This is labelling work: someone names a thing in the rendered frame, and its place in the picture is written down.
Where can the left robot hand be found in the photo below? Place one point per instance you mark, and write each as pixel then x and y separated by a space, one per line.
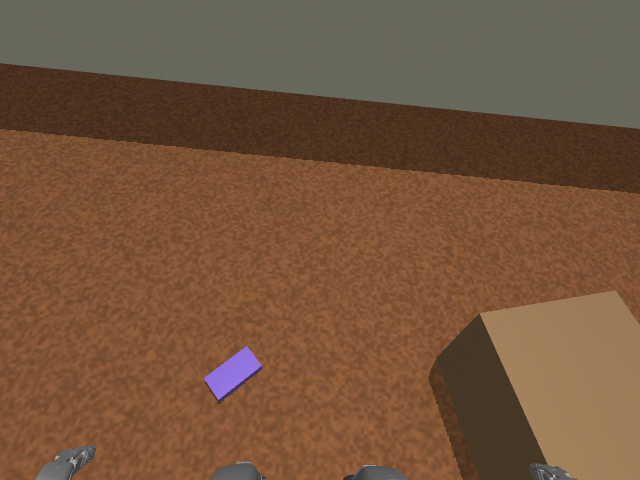
pixel 67 463

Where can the right robot hand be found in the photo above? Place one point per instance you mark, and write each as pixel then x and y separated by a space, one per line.
pixel 546 472

